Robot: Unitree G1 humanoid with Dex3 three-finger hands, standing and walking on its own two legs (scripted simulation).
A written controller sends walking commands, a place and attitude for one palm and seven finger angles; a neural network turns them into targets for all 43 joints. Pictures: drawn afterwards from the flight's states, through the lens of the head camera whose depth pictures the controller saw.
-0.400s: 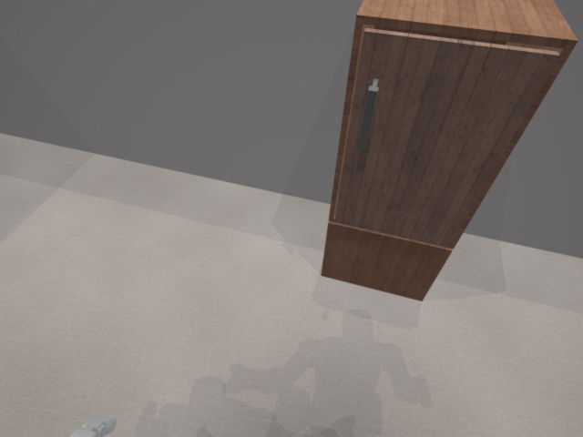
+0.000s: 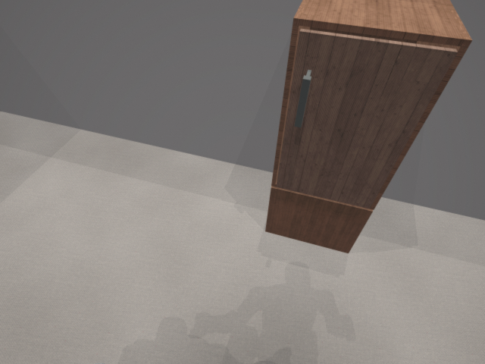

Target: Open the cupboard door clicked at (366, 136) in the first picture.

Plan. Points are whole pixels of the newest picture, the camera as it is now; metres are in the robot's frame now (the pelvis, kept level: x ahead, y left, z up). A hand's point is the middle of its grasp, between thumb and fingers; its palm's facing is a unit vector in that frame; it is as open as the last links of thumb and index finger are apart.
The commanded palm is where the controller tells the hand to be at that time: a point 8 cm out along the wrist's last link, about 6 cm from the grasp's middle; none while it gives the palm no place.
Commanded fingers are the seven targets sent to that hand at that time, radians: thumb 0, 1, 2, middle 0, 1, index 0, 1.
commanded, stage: stand and wait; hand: left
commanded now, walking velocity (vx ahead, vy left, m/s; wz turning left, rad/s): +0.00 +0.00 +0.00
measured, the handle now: (303, 99) +0.79 -0.12 +0.02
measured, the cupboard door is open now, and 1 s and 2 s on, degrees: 0 0 0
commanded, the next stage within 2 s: look at it before walking up in 0.42 s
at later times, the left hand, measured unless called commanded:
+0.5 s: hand out of the picture +0.07 +0.23 -0.15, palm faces -0.04 -0.94 -0.34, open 7.4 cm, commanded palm none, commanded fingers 0.00 0.90 0.90 -0.20 -0.30 -0.20 -0.30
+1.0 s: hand out of the picture +0.08 +0.23 -0.15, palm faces -0.03 -0.94 -0.34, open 7.4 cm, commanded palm none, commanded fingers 0.00 0.90 0.90 -0.20 -0.30 -0.20 -0.30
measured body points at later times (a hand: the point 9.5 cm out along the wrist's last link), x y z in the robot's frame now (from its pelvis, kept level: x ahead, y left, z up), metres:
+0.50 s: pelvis -0.01 -0.01 +0.00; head +0.00 -0.02 +0.45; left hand +0.07 +0.28 -0.13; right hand +0.07 -0.30 -0.14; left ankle -0.01 +0.12 -0.74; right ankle -0.01 -0.13 -0.74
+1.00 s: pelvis +0.00 -0.01 +0.00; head +0.01 -0.02 +0.45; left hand +0.08 +0.28 -0.13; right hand +0.08 -0.31 -0.13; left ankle -0.01 +0.12 -0.74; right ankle -0.01 -0.13 -0.74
